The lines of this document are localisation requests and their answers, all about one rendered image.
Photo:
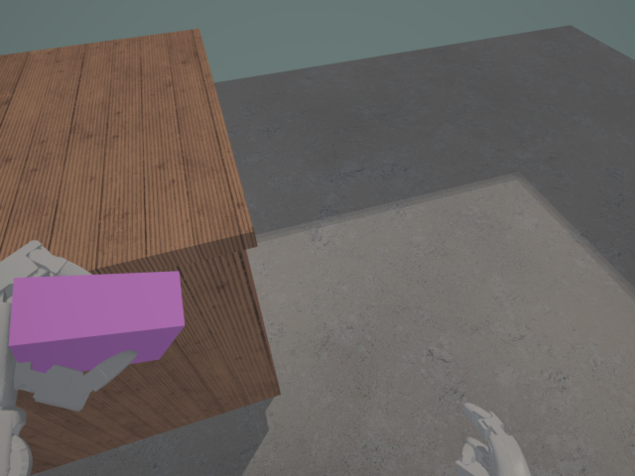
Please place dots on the table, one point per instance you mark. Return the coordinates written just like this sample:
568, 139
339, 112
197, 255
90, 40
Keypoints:
115, 156

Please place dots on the sponge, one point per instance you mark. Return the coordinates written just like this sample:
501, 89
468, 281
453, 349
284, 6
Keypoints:
80, 321

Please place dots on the robot left hand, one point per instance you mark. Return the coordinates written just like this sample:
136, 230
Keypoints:
61, 386

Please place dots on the robot left forearm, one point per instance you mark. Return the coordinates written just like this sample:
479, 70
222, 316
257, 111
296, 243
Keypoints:
15, 454

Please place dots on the robot right hand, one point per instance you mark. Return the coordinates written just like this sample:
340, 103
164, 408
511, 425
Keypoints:
502, 457

